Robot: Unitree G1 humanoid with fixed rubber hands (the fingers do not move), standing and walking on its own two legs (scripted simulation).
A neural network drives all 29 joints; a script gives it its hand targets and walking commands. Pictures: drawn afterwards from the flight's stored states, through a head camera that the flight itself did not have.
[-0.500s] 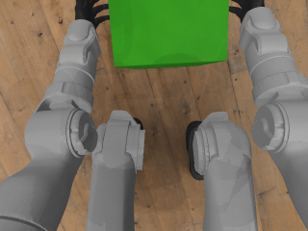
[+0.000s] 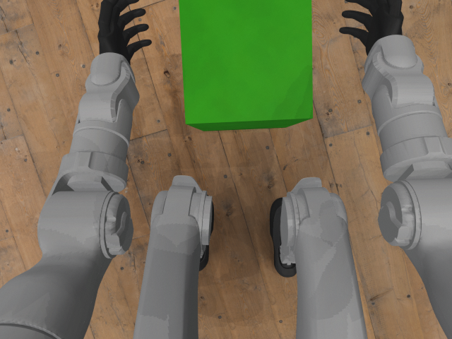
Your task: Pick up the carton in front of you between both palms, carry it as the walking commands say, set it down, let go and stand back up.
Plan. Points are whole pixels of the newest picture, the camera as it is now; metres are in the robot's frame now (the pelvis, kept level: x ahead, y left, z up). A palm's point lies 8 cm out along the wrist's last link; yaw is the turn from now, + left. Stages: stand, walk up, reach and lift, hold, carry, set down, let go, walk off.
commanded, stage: set down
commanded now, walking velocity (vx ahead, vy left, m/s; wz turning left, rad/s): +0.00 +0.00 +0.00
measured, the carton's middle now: (244, 77) +0.52 +0.00 -0.29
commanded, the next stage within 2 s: let go in 0.72 s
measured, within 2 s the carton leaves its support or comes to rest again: neither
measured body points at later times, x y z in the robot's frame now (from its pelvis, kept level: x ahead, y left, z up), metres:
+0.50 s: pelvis +0.02 +0.00 +0.13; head +0.33 +0.00 +0.46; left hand +0.53 +0.21 +0.02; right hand +0.55 -0.20 +0.02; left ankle +0.11 +0.12 -0.38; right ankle +0.10 -0.11 -0.38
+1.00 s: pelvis +0.06 +0.00 +0.26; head +0.32 +0.00 +0.63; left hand +0.47 +0.22 +0.14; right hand +0.48 -0.21 +0.14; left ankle +0.11 +0.12 -0.38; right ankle +0.10 -0.11 -0.38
